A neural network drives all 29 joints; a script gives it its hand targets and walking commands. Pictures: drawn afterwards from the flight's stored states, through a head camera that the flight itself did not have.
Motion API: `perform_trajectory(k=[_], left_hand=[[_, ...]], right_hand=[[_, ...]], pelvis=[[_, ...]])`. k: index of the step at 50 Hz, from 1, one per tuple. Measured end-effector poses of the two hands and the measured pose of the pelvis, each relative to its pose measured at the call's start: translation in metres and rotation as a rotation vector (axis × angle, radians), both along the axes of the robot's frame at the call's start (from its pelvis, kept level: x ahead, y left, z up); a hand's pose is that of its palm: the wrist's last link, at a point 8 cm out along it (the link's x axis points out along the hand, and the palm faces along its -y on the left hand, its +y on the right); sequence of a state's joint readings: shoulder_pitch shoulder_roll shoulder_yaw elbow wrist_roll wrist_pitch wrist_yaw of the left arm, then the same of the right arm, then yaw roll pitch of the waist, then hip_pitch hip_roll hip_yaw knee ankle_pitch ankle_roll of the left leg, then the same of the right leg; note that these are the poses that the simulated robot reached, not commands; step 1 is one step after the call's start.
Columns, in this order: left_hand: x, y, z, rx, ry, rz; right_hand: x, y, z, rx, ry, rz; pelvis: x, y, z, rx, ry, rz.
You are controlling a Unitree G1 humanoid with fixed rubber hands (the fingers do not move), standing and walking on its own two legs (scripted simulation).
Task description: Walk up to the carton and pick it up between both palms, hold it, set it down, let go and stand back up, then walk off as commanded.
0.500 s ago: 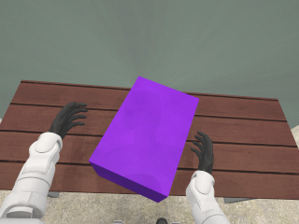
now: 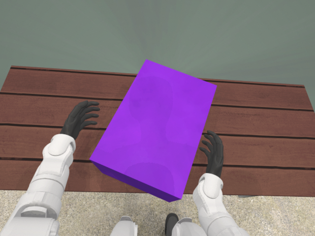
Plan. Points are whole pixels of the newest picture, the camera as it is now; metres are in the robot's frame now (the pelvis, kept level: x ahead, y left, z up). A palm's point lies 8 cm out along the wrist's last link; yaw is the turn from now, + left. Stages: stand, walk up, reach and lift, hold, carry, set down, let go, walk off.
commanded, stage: reach and lift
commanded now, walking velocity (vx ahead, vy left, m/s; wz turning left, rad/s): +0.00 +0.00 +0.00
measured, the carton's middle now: (157, 130) +0.41 +0.02 -0.08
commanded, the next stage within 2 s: none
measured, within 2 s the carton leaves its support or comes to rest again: neither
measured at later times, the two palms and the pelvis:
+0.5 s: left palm (87, 125) +0.40 +0.21 -0.06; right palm (208, 160) +0.33 -0.12 -0.07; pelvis +0.00 +0.00 -0.01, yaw -1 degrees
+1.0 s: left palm (94, 123) +0.42 +0.19 -0.07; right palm (208, 156) +0.34 -0.12 -0.08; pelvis +0.00 +0.00 -0.02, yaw -1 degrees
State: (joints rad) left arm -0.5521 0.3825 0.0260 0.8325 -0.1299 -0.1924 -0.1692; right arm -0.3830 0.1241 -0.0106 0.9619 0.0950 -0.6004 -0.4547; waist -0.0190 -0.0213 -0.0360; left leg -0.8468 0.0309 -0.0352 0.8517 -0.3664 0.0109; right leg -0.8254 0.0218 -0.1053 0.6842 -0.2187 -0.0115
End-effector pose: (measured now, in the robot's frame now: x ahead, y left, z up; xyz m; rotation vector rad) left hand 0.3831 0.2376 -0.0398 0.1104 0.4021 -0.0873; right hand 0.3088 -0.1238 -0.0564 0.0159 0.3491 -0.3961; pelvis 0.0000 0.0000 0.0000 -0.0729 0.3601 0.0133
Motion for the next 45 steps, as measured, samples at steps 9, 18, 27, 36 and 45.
perform_trajectory(k=[9,18,27,36,45], left_hand=[[0.010,-0.015,-0.006,0.031,0.004,-0.039],[0.020,-0.024,-0.010,0.024,-0.012,-0.056],[0.021,-0.031,-0.020,0.017,-0.002,-0.079],[0.026,-0.041,-0.027,0.009,-0.007,-0.085],[0.031,-0.043,-0.026,0.024,-0.026,-0.085]], right_hand=[[0.005,-0.001,-0.010,0.011,-0.004,0.003],[0.014,0.000,-0.014,0.013,-0.021,0.007],[0.019,0.004,-0.018,0.006,-0.021,0.002],[0.025,0.004,-0.024,0.011,-0.008,-0.016],[0.030,0.001,-0.025,0.017,-0.015,-0.015]], pelvis=[[0.001,-0.003,-0.006,0.002,0.024,-0.003],[0.001,-0.003,-0.012,0.000,0.050,-0.007],[0.002,0.000,-0.016,-0.008,0.063,-0.012],[0.003,0.002,-0.019,-0.012,0.086,-0.015],[0.004,0.001,-0.022,-0.011,0.101,-0.016]])
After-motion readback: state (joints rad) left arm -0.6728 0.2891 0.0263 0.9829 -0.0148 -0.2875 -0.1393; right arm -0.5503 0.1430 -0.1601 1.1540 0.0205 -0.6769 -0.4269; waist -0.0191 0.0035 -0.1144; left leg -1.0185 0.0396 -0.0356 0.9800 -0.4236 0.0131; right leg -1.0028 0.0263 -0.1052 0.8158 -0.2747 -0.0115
